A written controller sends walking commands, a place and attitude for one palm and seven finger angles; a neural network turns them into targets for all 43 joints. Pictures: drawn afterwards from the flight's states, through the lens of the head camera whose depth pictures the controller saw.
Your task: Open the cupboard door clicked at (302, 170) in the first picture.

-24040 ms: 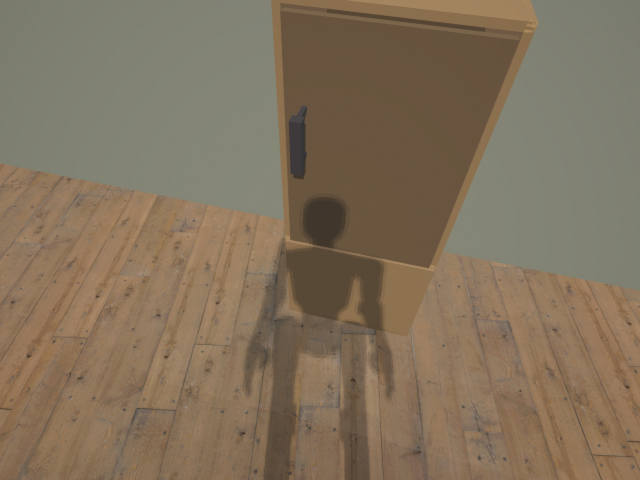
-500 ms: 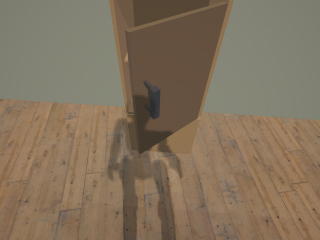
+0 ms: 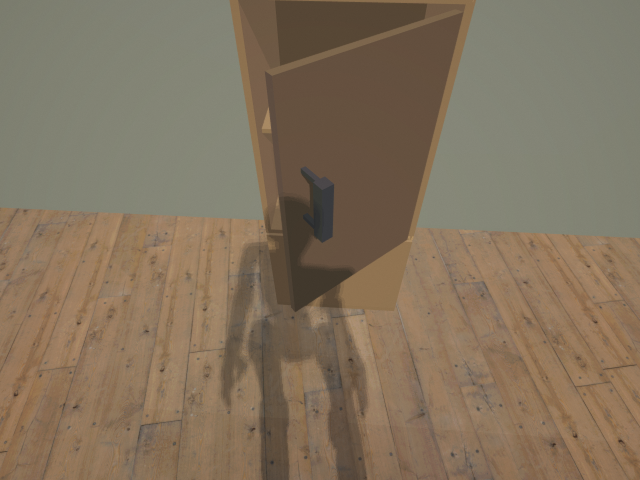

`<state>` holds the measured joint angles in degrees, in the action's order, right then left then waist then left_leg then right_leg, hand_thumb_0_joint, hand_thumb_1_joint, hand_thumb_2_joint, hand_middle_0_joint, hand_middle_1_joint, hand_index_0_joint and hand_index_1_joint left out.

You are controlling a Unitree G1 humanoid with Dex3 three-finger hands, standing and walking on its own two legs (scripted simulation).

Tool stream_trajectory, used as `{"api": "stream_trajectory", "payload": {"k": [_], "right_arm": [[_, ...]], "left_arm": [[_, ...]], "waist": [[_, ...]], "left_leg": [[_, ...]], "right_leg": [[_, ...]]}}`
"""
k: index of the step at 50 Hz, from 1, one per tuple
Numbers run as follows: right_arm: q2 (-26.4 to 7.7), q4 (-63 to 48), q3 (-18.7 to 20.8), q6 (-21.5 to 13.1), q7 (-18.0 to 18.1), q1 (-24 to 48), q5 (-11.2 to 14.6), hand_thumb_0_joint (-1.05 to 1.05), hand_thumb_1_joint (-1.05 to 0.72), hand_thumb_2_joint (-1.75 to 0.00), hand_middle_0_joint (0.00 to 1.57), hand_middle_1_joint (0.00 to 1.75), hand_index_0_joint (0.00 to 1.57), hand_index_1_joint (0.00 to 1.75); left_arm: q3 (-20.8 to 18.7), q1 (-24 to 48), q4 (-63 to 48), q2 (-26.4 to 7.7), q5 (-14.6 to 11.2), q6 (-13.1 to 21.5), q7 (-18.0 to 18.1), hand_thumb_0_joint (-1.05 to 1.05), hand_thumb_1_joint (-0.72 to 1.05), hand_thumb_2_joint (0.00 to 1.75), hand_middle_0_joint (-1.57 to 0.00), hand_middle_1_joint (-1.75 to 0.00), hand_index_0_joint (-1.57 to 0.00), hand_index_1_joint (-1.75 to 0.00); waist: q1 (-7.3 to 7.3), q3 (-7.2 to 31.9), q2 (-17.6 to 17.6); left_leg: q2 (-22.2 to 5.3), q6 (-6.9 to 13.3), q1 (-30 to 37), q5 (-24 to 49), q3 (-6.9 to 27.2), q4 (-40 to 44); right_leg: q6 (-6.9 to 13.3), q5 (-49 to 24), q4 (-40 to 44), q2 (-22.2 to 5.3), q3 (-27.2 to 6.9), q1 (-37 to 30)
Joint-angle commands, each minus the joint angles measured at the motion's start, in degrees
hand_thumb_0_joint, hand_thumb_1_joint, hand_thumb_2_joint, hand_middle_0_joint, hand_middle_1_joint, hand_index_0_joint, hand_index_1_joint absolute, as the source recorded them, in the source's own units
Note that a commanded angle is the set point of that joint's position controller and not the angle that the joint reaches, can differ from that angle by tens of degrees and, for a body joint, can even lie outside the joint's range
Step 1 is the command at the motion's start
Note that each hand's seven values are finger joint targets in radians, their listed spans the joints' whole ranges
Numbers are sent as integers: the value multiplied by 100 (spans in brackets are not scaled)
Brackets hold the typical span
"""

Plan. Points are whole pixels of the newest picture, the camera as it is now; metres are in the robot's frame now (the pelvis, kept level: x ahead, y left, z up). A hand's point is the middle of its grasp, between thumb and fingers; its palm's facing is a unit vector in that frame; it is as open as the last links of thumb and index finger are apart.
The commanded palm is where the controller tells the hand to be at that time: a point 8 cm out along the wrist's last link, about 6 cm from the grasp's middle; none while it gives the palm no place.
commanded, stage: let the arm hang, fingers relaxed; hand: left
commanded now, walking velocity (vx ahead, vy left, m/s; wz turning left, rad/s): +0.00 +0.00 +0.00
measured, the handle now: (315, 204) +0.55 +0.04 +0.01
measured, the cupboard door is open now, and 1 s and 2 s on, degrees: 41 41 41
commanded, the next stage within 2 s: look to check the result in 0.30 s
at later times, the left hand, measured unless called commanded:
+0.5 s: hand out of the picture -0.01 +0.16 -0.18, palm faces +0.04 -0.98 -0.17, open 7.4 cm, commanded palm none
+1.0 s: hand out of the picture +0.01 +0.16 -0.18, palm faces +0.04 -0.98 -0.18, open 7.4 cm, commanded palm none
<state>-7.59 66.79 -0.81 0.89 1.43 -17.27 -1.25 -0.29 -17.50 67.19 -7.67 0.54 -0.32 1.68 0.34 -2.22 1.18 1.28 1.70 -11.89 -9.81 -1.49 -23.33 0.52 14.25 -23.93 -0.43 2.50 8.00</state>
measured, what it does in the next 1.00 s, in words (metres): stands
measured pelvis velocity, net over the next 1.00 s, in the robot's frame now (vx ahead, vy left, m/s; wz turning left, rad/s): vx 0.02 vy -0.01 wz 0.00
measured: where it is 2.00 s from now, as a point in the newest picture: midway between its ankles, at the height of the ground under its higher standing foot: outside the picture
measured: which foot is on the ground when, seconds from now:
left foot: down 0.00-1.00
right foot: down 0.00-1.00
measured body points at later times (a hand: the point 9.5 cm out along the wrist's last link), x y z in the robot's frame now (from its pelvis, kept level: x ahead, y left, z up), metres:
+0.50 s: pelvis +0.01 +0.00 +0.00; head +0.02 +0.00 +0.45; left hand -0.01 +0.21 -0.16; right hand -0.01 -0.21 -0.17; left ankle +0.03 +0.10 -0.74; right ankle -0.01 -0.11 -0.74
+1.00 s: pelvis +0.02 -0.01 +0.00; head +0.04 -0.01 +0.45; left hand +0.01 +0.21 -0.16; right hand +0.02 -0.22 -0.16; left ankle +0.03 +0.10 -0.74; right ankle -0.01 -0.11 -0.74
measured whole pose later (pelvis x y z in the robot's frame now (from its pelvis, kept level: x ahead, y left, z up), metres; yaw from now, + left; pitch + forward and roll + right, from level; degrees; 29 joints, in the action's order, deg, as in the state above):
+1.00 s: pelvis +0.02 -0.01 +0.00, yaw +0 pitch -1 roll +0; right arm -8.1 66.6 -0.5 0.0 1.7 -14.8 -1.2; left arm -0.4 -16.1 66.1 -7.5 0.5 0.8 2.0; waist 0.4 -2.2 0.2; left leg 1.1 1.2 -10.0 -11.4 -1.3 -22.4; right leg 0.8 15.4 -22.1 -0.2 2.6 5.7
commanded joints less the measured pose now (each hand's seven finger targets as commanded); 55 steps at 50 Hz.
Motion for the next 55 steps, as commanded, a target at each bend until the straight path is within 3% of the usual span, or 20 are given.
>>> {"api": "stream_trajectory", "payload": {"k": [1, 9, 13, 23, 31, 38, 50, 55], "right_arm": [[-466, -152, 107, -102, 65, -339, -4, 0, -90, -90, 20, 30, 20, 30], [-355, -165, 134, -116, 69, -407, -12, 0, -90, -90, 20, 30, 20, 30], [-375, -191, 142, -131, 69, -419, 3, 0, -90, -90, 20, 30, 20, 30], [-440, -184, 136, -147, 82, -357, 14, 0, -90, -90, 20, 30, 20, 30], [-473, -164, 125, -128, 80, -239, 8, 0, -90, -90, 20, 30, 20, 30], [-534, -171, 129, -157, 88, -173, 21, 0, -90, -90, 20, 30, 20, 30], [-541, -133, 114, -159, 86, -111, 8, 0, -90, -90, 20, 30, 20, 30], [-699, -250, 274, -57, 163, -158, 8, 0, -90, -90, 20, 30, 20, 30]], "left_arm": [[-95, -413, -106, -549, 0, 58, 56, 0, 90, 90, -20, -30, -20, -30], [-121, -415, -172, -471, 10, 74, 67, 0, 90, 90, -20, -30, -20, -30], [-124, -438, -214, -477, 6, 103, 68, 0, 90, 90, -20, -30, -20, -30], [-125, -436, -202, -491, 1, 126, 70, 0, 90, 90, -20, -30, -20, -30], [-92, -432, -148, -485, -2, 118, 63, 0, 90, 90, -20, -30, -20, -30], [-102, -418, -157, -520, 3, 144, 66, 0, 90, 90, -20, -30, -20, -30], [-94, -335, -169, -573, -7, 153, 66, 0, 90, 90, -20, -30, -20, -30], [-289, -194, -395, -727, 30, 8, 30, 0, 90, 90, -20, -30, -20, -30]], "waist": [[-36, -419, -76], [-32, -493, -31], [-32, -357, -161], [-11, -196, -96], [1, -367, -153], [-13, -197, -94], [-17, -267, -107], [25, -154, -189]], "left_leg": [[-600, 30, -188, -364, 624, 625], [-584, 36, -248, -324, 603, 590], [-583, 45, -81, -35, 563, 489], [-605, 41, 123, 408, 565, 410], [-598, 25, 133, 226, 563, 473], [-620, 33, 267, 554, 548, 433], [-615, 15, 287, 745, 532, 451], [-795, 5, 396, 693, 218, 1]], "right_leg": [[159, 75, 484, -501, -471, 448], [156, 4, 450, -489, -470, 508], [159, -145, 456, -502, -478, 474], [144, -400, 475, -520, -465, 349], [142, -280, 573, -544, -483, 427], [136, -538, 567, -540, -497, 290], [139, -765, 614, -570, -481, 173], [201, -1274, 180, -528, -697, 519]]}}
